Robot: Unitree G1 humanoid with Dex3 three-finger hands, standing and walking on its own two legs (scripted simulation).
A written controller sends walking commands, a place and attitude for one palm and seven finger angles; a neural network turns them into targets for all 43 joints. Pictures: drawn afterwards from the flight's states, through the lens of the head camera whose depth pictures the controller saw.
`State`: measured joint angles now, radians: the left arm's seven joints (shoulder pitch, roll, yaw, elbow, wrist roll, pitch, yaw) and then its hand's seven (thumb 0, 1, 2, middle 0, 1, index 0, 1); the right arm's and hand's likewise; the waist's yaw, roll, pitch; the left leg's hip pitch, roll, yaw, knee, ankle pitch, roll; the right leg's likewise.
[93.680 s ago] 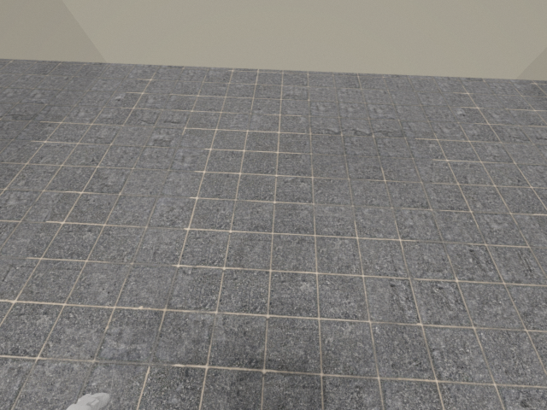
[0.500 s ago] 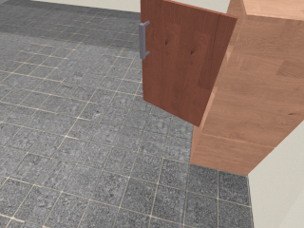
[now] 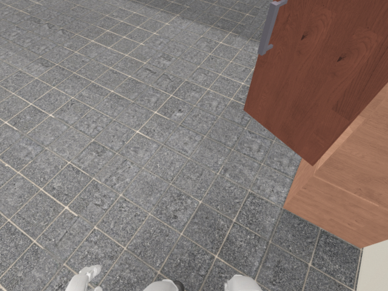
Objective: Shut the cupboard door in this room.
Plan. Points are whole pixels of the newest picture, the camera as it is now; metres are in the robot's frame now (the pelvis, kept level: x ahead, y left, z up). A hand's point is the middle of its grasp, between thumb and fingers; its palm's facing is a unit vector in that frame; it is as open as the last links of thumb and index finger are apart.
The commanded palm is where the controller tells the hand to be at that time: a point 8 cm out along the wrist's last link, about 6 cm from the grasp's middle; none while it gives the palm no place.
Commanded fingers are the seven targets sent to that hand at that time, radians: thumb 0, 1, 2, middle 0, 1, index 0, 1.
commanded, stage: walk to a spot facing it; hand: left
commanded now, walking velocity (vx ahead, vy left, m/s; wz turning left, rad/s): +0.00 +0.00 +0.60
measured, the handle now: (272, 28) +0.83 -0.22 +0.07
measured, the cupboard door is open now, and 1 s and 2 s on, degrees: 70 70 70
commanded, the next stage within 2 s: turn to face it in 1.90 s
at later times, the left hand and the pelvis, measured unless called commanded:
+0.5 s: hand out of the picture -0.02 +0.18 -0.18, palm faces +0.37 -0.89 -0.26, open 7.3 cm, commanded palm none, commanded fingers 0.00 0.90 0.90 -0.20 -0.30 -0.20 -0.30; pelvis +0.02 -0.03 -0.01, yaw +23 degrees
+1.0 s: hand out of the picture +0.00 +0.15 -0.14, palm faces +0.62 -0.74 -0.26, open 7.3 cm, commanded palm none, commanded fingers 0.00 0.90 0.90 -0.20 -0.30 -0.20 -0.30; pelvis +0.06 -0.05 +0.01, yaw +41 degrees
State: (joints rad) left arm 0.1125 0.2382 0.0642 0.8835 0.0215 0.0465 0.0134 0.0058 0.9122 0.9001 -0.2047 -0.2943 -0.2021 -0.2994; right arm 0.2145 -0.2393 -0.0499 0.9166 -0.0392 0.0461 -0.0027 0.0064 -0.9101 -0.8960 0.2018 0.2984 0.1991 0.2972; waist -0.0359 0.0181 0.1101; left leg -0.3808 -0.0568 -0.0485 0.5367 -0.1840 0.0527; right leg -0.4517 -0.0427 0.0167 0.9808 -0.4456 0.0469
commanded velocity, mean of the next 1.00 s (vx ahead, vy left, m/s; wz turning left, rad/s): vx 0.06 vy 0.00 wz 0.60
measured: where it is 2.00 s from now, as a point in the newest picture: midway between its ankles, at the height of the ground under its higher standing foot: (146, 266)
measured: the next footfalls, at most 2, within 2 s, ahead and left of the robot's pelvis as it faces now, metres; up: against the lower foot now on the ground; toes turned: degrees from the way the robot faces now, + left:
right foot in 0.16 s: +0.05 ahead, -0.17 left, +0.00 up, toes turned +9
left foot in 0.48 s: +0.01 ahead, +0.09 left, +0.00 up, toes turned +26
